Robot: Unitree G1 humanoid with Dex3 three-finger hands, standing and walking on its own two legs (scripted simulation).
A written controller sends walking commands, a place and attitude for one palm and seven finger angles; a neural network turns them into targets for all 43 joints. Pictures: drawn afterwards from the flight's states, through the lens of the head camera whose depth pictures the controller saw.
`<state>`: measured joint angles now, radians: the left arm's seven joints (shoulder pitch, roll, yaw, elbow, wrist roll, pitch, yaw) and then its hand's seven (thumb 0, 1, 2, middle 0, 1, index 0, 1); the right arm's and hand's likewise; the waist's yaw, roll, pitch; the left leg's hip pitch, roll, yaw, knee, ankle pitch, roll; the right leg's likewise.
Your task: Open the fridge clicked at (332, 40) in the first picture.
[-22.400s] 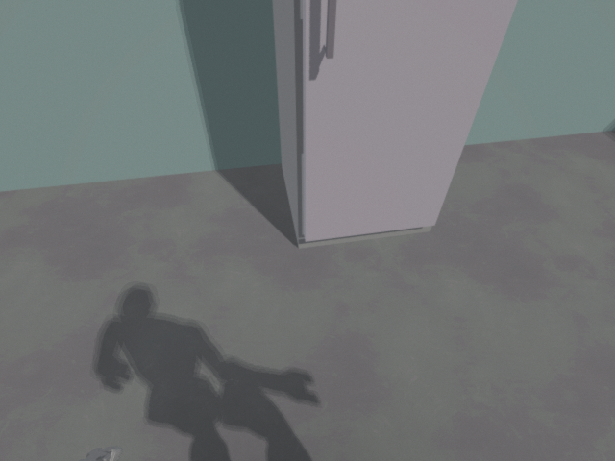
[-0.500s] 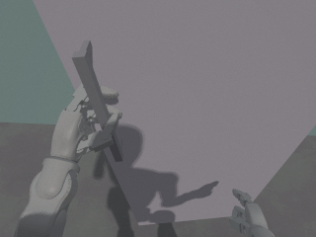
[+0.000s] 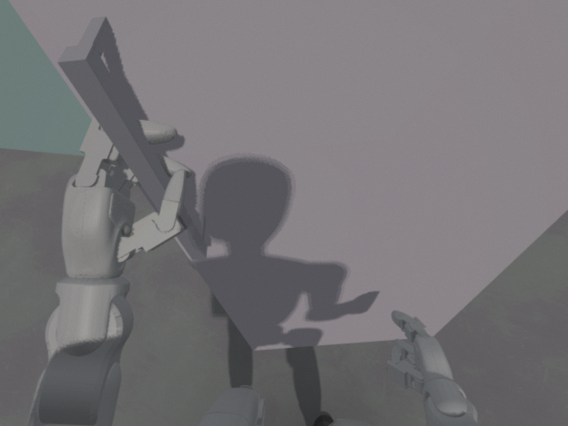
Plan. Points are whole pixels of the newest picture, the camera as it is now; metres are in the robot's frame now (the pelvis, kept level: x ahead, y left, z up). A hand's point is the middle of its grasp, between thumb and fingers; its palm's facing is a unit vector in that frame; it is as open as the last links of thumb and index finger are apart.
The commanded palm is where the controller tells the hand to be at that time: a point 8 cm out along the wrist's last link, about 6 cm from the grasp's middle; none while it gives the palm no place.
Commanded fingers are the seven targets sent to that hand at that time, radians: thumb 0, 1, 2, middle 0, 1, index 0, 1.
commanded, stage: walk backward, drawing the door open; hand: left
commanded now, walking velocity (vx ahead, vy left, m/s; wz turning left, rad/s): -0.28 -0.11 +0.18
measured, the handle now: (162, 171) +0.33 +0.12 +0.22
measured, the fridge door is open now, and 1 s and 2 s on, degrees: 14 41 71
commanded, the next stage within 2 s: stop walking and hold the door back in 1.66 s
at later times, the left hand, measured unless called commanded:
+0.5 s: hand (173, 280) +0.22 +0.09 +0.21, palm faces +0.15 -0.95 -0.26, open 7.0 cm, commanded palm +0.17 +0.14 +0.22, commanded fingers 0.00 0.90 0.90 -0.45 -1.40 -0.45 -1.40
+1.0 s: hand out of the picture +0.06 +0.00 +0.21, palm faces +0.37 -0.89 -0.27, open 7.3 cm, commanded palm +0.02 +0.04 +0.21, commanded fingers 0.00 0.90 0.90 -0.45 -1.40 -0.45 -1.40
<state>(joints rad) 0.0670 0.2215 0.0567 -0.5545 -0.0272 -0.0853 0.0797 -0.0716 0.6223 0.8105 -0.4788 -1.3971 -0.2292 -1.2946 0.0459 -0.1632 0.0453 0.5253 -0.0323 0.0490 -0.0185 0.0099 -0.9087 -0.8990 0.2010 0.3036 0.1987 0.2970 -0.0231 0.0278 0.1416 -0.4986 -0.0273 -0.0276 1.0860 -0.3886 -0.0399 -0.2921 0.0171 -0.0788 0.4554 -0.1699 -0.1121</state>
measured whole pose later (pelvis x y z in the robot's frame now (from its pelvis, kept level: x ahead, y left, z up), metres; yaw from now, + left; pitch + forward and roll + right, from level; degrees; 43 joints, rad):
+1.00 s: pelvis -0.17 -0.20 +0.00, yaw +32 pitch -1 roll -1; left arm -0.12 0.20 -0.11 -0.42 0.04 -0.01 0.03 -0.09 0.64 0.72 -0.41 -1.39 -0.17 -1.16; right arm 0.18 -0.17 -0.03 0.55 0.00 -0.05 -0.02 0.01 -0.91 -0.90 0.20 0.30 0.19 0.30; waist -0.06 0.07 0.11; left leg -0.20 0.10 -0.05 0.43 -0.22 -0.06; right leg -0.50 0.03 -0.05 1.04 -0.38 0.03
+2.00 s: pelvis -0.07 -0.59 -0.01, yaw +64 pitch -1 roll +2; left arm -0.26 0.27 0.07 -0.11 -0.01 -0.12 0.13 -0.07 0.61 0.84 -0.49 -1.43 -0.35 -1.33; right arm 0.19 -0.27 0.00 0.65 0.01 -0.04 -0.10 0.01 -0.91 -0.90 0.20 0.30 0.19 0.30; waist 0.03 -0.06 0.03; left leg -0.22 -0.04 0.07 0.64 -0.45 0.00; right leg -0.32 -0.11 -0.21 0.49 -0.15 -0.04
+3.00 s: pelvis -0.12 -0.64 -0.01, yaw +63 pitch -2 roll +0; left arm -0.85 0.28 0.15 0.70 -0.01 -0.16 0.01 -0.07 0.71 0.80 -0.49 -1.40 -0.38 -1.40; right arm 0.19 -0.20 0.02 0.74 0.02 -0.11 -0.07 0.01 -0.91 -0.90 0.20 0.30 0.20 0.30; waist 0.00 0.02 0.07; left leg -0.30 0.05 0.14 0.54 -0.21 0.03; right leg -0.26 -0.02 -0.03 0.54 -0.26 0.01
